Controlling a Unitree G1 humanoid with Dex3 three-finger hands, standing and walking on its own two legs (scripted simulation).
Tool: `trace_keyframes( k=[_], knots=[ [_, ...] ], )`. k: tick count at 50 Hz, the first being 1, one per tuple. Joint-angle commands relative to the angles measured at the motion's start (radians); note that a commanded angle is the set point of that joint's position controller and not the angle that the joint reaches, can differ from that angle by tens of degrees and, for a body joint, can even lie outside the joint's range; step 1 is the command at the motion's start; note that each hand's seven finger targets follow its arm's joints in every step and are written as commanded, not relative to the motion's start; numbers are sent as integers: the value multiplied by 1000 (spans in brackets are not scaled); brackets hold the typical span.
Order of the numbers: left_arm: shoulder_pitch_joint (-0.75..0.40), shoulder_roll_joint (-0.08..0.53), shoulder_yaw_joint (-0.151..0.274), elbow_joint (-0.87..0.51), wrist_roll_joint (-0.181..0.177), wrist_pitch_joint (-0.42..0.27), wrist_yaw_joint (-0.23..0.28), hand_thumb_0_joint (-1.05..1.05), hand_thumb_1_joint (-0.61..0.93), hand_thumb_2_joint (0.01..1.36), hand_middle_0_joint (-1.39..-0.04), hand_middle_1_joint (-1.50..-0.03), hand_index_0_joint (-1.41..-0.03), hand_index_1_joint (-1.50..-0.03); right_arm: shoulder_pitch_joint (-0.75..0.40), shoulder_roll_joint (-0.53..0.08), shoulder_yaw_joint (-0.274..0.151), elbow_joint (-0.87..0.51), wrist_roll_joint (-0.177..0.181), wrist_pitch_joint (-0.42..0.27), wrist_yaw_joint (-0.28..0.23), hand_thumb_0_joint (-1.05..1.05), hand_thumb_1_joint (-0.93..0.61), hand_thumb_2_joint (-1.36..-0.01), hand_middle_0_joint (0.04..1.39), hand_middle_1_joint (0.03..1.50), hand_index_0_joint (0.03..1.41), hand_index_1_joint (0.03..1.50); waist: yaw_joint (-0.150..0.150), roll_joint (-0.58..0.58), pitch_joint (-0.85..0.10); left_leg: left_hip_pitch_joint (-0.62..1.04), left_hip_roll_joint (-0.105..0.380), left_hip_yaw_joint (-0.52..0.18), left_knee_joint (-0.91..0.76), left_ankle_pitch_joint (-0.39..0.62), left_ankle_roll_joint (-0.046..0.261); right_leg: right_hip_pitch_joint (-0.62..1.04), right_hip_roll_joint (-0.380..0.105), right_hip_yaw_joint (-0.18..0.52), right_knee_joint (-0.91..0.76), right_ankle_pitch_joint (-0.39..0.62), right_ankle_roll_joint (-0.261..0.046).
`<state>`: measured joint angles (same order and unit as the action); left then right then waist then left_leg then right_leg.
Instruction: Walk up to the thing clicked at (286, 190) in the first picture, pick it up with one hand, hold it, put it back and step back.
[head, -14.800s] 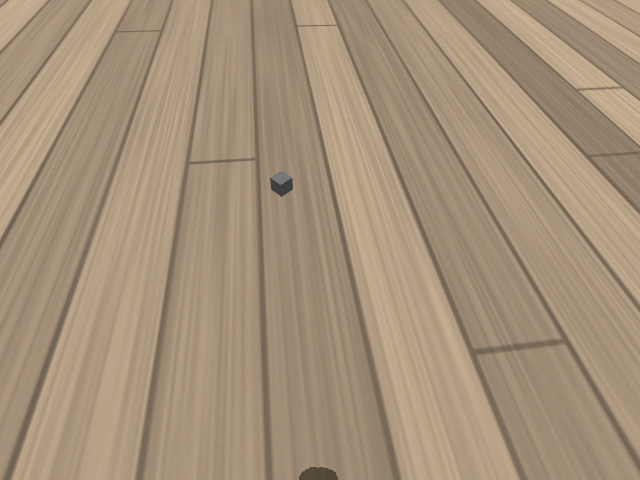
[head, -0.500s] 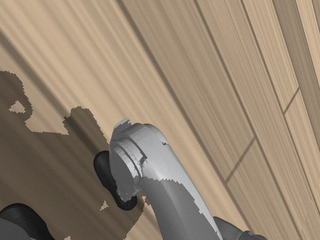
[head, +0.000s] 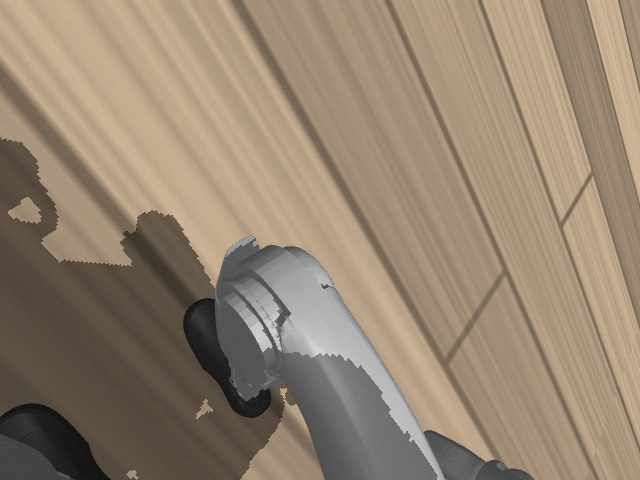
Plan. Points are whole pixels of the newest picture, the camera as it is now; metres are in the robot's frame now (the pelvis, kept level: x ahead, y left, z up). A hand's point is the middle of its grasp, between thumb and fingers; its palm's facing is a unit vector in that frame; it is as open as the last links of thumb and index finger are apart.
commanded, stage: close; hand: left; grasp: from above
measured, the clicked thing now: out of the picture +0.50 +0.32 -0.29
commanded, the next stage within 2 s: settle in 1.64 s
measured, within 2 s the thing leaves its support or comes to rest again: neither
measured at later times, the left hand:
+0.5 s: hand out of the picture +0.48 +0.31 -0.28, palm faces -0.11 -0.41 -0.90, open 12.7 cm
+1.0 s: hand out of the picture +0.47 +0.31 -0.27, palm faces -0.14 -0.41 -0.90, open 11.3 cm
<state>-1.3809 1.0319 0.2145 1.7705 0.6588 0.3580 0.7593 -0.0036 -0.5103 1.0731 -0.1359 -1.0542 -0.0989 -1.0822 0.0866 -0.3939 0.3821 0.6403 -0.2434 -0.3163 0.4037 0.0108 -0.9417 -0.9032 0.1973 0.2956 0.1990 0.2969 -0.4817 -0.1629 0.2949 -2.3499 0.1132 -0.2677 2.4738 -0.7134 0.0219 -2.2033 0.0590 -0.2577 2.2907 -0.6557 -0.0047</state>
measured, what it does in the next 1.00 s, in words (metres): stands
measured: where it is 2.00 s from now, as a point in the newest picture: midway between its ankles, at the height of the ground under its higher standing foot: (167, 427)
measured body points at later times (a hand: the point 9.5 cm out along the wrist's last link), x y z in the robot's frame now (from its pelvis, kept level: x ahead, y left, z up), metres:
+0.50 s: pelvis +0.00 +0.00 +0.00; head +0.33 +0.10 +0.28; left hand +0.48 +0.33 -0.23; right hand +0.01 -0.24 -0.05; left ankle +0.06 +0.13 -0.29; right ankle +0.11 -0.10 -0.29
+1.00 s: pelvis +0.00 +0.00 +0.00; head +0.33 +0.11 +0.29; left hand +0.48 +0.33 -0.22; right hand +0.02 -0.24 -0.05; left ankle +0.06 +0.13 -0.29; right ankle +0.11 -0.10 -0.29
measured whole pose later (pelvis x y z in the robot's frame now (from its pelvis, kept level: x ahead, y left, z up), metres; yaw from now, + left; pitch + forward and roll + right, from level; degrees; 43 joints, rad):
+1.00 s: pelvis +0.00 +0.00 +0.00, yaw +0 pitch +31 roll -15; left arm -1.38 1.04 0.20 1.78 0.64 0.36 0.77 0.00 -0.17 0.94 -0.44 -0.89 -0.36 -0.92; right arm 0.08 -0.41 0.39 0.63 -0.25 -0.32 0.41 0.01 -0.93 -0.90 0.20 0.30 0.20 0.30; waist -0.49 -0.16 0.29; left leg -2.34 0.12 -0.27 2.47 -0.72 0.01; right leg -2.20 0.06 -0.26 2.29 -0.66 -0.01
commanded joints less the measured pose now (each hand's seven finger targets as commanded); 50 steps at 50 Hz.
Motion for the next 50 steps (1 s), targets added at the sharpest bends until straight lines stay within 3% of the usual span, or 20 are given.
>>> trace_keyframes(
  k=[1, 17, 22, 27, 32, 39, 44, 50],
  knots=[
    [-262, 139, -32, -84, 15, -1, 45, 0, -472, 1080, -144, -1040, -117, -1068, 264, -339, -64, 55, 6, 5, 10, 0, -897, -902, 199, 300, 199, 300, -108, 611, -706, 535, 8, 35, -215, 284, -23, 445, 64, -42, -204, 358, 5],
    [-243, 172, -21, -85, 3, 11, 50, 0, -324, 1035, -247, -1014, -227, -1034, 249, -341, -54, 31, 5, 10, 19, 0, -895, -901, 199, 300, 199, 300, -102, 561, -701, 459, -1, 48, -203, 267, -8, 477, 68, -27, -221, 356, 17],
    [-230, 195, -17, -105, -9, 15, 36, 0, -336, 960, -231, -970, -217, -985, 251, -344, -51, 32, 7, 11, 12, 0, -895, -900, 199, 300, 199, 300, -99, 559, -729, 458, 1, 54, -199, 260, -6, 508, 73, -20, -226, 353, 21],
    [-230, 187, -17, -104, 1, 17, 37, 0, -239, 1018, -319, -966, -296, -990, 260, -340, -55, 30, 14, 13, 8, 0, -894, -900, 199, 300, 199, 300, -89, 572, -729, 462, 7, 54, -196, 268, -8, 514, 73, -24, -230, 360, 20],
    [-239, 152, -43, -102, 7, 15, 22, 0, -214, 941, -328, -933, -313, -949, 254, -336, -56, 40, 6, 13, 4, 0, -893, -900, 199, 300, 199, 300, -112, 596, -676, 489, 5, 34, -222, 240, -17, 440, 70, -40, -206, 318, 6],
    [-229, 134, -49, -83, 24, 3, 30, 0, -140, 947, -394, -897, -373, -918, 239, -331, -57, 42, 8, 6, 4, 0, -888, -898, 199, 299, 199, 300, -105, 592, -661, 504, 5, 20, -229, 234, -21, 391, 65, -44, -208, 309, 1],
    [-235, 115, -44, -74, 0, -10, 43, 0, -73, 973, -455, -890, -430, -916, 252, -344, -62, 43, 2, -1, 8, 0, -890, -899, 199, 300, 199, 300, -112, 580, -689, 504, 5, 35, -211, 273, -16, 456, 69, -38, -217, 356, 10],
    [-239, 150, -26, -58, -10, -11, 46, 0, 4, 938, -512, -866, -490, -888, 258, -346, -53, 43, 2, -3, 9, 0, -892, -899, 199, 300, 199, 300, -102, 541, -707, 464, 2, 47, -196, 271, -8, 496, 69, -28, -228, 360, 19]
  ],
)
